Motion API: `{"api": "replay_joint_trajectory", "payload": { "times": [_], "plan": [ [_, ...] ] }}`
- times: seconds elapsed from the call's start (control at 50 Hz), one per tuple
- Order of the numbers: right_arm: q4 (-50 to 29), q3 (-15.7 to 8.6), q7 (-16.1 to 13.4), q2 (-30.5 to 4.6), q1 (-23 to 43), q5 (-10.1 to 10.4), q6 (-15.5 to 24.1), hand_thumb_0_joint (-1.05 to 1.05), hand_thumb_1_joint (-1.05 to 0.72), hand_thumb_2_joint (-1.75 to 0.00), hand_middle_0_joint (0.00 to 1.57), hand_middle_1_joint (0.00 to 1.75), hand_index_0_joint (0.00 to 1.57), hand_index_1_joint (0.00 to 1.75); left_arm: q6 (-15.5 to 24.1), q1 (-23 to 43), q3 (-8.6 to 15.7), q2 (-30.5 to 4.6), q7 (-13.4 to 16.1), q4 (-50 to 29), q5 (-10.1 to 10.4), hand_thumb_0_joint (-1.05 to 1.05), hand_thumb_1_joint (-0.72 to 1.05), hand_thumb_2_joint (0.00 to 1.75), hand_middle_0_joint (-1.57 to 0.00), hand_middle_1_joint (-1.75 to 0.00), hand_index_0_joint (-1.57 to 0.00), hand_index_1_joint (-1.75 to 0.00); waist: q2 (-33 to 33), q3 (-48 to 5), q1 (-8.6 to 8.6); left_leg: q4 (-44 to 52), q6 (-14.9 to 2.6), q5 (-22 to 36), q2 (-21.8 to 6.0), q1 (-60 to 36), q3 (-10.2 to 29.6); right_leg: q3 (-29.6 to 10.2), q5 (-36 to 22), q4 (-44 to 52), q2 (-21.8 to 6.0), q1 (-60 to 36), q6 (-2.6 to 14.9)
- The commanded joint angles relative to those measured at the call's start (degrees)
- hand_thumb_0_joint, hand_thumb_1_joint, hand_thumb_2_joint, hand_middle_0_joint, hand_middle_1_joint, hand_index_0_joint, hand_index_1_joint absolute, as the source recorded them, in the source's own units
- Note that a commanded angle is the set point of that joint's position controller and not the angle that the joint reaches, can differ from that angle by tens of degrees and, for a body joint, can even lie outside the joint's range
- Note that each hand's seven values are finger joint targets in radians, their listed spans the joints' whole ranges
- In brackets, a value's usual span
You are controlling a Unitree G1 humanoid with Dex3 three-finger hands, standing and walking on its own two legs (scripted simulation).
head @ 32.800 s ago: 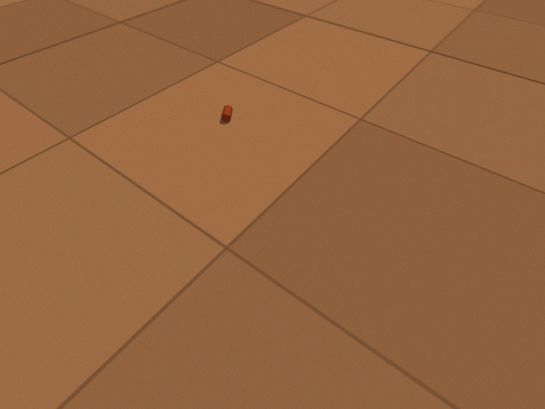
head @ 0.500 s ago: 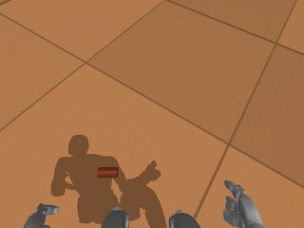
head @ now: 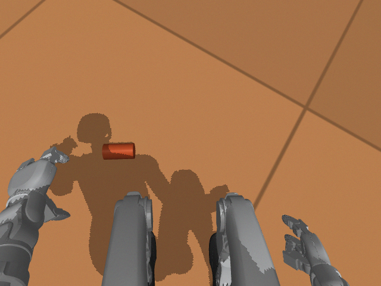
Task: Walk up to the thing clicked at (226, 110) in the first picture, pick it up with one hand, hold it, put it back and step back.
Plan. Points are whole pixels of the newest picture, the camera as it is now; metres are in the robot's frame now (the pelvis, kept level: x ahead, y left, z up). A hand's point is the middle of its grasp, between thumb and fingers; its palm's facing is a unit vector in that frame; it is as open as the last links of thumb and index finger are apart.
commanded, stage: rise first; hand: left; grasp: from above
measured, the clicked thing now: (119, 151) +0.50 +0.24 -0.45
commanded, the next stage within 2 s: none
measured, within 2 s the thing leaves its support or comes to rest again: neither
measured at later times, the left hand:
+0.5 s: hand (79, 164) +0.40 +0.30 -0.25, palm faces -0.46 -0.08 -0.88, open 13.4 cm
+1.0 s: hand (89, 158) +0.43 +0.29 -0.30, palm faces -0.44 -0.03 -0.90, open 13.0 cm
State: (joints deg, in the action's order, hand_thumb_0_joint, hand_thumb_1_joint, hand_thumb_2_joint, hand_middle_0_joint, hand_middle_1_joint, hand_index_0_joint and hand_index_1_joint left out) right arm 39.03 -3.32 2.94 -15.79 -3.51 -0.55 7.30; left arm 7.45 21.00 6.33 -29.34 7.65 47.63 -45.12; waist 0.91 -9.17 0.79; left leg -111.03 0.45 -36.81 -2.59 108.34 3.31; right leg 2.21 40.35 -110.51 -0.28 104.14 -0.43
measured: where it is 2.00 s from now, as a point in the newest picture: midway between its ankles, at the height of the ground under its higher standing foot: (183, 276)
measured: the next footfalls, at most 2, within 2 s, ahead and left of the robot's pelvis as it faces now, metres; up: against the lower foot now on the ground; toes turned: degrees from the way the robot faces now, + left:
none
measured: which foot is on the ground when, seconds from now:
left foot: down 0.00-1.00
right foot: down 0.00-1.00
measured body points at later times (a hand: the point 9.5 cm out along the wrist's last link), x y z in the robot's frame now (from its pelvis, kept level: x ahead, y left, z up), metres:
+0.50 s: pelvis -0.02 +0.01 -0.10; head +0.20 +0.06 +0.29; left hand +0.42 +0.30 -0.20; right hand +0.05 -0.28 -0.21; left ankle +0.08 +0.13 -0.44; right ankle +0.07 -0.12 -0.44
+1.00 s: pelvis -0.01 +0.01 -0.14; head +0.22 +0.06 +0.24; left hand +0.45 +0.29 -0.25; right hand +0.05 -0.27 -0.25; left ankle +0.08 +0.13 -0.44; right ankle +0.07 -0.12 -0.44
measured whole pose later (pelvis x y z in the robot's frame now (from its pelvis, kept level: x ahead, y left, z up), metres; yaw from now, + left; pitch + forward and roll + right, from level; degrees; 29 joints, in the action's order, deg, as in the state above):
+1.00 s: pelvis -0.01 +0.01 -0.14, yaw -5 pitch +33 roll -8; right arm 44.1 1.7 6.8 -14.2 -5.5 -8.0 1.9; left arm 16.1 49.0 6.8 -42.5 23.3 78.7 -73.3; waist -1.9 -3.5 9.5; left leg -136.2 -0.1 -37.5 -2.9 132.5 7.9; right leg 4.8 40.5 -133.1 1.5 126.2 -1.5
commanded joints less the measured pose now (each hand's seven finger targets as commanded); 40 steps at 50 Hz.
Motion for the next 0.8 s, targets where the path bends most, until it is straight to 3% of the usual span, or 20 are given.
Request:
{"api": "replay_joint_trajectory", "payload": {
  "times": [0.0,0.08,0.12,0.16,0.2,0.24,0.36,0.44,0.62,0.72,0.74,0.78],
  "plan": [
    [-3.48,-4.37,-0.79,-10.23,-8.28,-0.43,1.55,0.0,-0.92,-0.91,0.2,0.3,0.2,0.3,4.14,17.0,2.71,-17.11,1.56,-3.53,-4.24,0.0,-0.41,0.88,-0.24,-0.9,-0.24,-0.9,2.31,-34.83,2.03,7.32,-1.8,4.83,1.97,-20.54,-2.65,0.45,-7.2,12.94,1.76,-12.8,1.77],
    [-2.43,-3.83,-0.7,-10.77,-8.68,-0.92,0.58,0.0,-0.89,-0.9,0.2,0.3,0.2,0.3,6.45,22.24,4.64,-22.53,3.07,0.38,-8.33,0.0,-0.36,0.87,-0.25,-0.87,-0.25,-0.87,3.49,-34.33,1.39,5.0,-1.87,0.99,2.13,-16.66,-2.32,0.98,-2.03,10.42,2.14,-8.89,2.1],
    [-1.89,-3.49,-0.57,-10.72,-9.44,-1.17,-0.09,0.0,-0.87,-0.9,0.2,0.3,0.2,0.3,7.31,25.52,3.46,-21.9,4.11,1.21,-10.24,0.0,-0.39,0.91,-0.2,-0.9,-0.19,-0.9,4.83,-34.91,2.53,3.69,-1.81,1.3,2.06,-16.5,-2.15,1.67,-2.99,8.66,2.29,-6.85,2.25],
    [-1.15,-3.22,-0.4,-10.94,-10.16,-1.44,-1.05,0.0,-0.86,-0.89,0.2,0.3,0.2,0.3,7.59,25.78,3.75,-22.1,5.55,5.61,-12.51,0.0,-0.39,0.93,-0.17,-0.92,-0.17,-0.92,4.53,-32.83,2.88,2.94,-1.85,0.31,2.09,-14.53,-1.54,2.6,-2.19,6.77,2.49,-3.85,2.43],
    [-0.95,-2.84,-0.06,-11.12,-10.02,-1.8,-1.93,0.0,-0.87,-0.89,0.2,0.3,0.2,0.3,7.61,26.8,4.34,-23.99,6.85,7.72,-14.01,0.0,-0.41,0.94,-0.16,-0.91,-0.16,-0.91,5.17,-32.1,2.35,1.94,-1.96,-0.2,2.26,-13.35,-1.51,2.94,-1.51,5.79,2.57,-2.3,2.62],
    [-0.47,-2.6,0.15,-11.17,-10.59,-2.34,-2.73,0.0,-0.88,-0.9,0.2,0.3,0.2,0.3,7.76,30.89,3.44,-24.56,8.13,7.91,-16.1,0.0,-0.4,0.92,-0.18,-0.89,-0.18,-0.89,6.91,-32.54,3.63,0.95,-1.92,0.01,2.3,-12.79,-1.57,3.27,-2.03,4.38,2.54,-1.12,2.73],
    [1.28,-2.21,0.67,-11.95,-11.41,-3.36,-4.03,0.0,-0.89,-0.9,0.2,0.3,0.2,0.3,7.39,34.78,2.75,-25.52,10.69,12.85,-20.34,0.0,-0.39,0.91,-0.21,-0.83,-0.2,-0.84,10.27,-31.33,4.67,-0.52,-1.54,0.28,1.99,-13.66,-0.21,4.76,-3.72,0.05,2.42,4.49,3.0],
    [2.27,-1.95,1.31,-12.06,-12.24,-4.06,-4.45,0.0,-0.9,-0.9,0.2,0.3,0.2,0.3,7.59,37.28,1.1,-24.4,11.46,14.08,-22.11,0.0,-0.4,0.9,-0.22,-0.81,-0.21,-0.82,12.68,-33.02,5.59,-2.86,-1.28,4.54,1.75,-15.05,-0.06,5.17,-7.91,-2.33,2.47,5.61,3.09],
    [3.26,-1.37,2.36,-12.02,-13.06,-5.6,-5.45,0.0,-0.9,-0.9,0.2,0.3,0.2,0.3,9.53,40.71,1.72,-26.57,13.78,16.85,-26.35,0.0,-0.33,0.84,-0.27,-0.77,-0.26,-0.77,12.46,-33.31,6.61,-7.34,-1.57,7.71,1.73,-12.33,-0.6,5.54,-10.69,-4.96,3.01,5.8,2.78],
    [3.45,-0.71,2.83,-12.11,-13.44,-6.63,-5.61,0.0,-0.91,-0.9,0.2,0.3,0.2,0.3,10.18,41.77,2.19,-26.93,15.47,20.11,-26.95,0.0,-0.33,0.83,-0.26,-0.79,-0.26,-0.79,11.27,-32.77,8.09,-9.56,-1.92,7.62,1.66,-10.04,-0.53,5.96,-11.0,-5.83,3.27,5.83,2.38],
    [3.57,-0.61,2.79,-12.27,-13.15,-6.69,-5.63,0.0,-0.9,-0.9,0.2,0.3,0.2,0.3,10.2,42.18,2.72,-27.47,15.99,19.73,-27.0,0.0,-0.33,0.84,-0.25,-0.8,-0.25,-0.8,11.63,-32.73,7.26,-9.17,-1.79,7.08,1.53,-10.39,-0.34,6.06,-10.34,-6.05,3.29,6.78,2.54],
    [3.65,-0.44,2.86,-12.19,-12.82,-6.94,-5.41,0.0,-0.9,-0.9,0.2,0.3,0.2,0.3,9.89,42.98,2.39,-27.06,16.62,20.97,-26.96,0.0,-0.32,0.83,-0.26,-0.8,-0.26,-0.79,11.72,-32.68,7.55,-10.02,-1.82,6.96,1.32,-10.29,-0.43,6.17,-10.31,-6.29,3.49,7.71,2.54]
  ]
}}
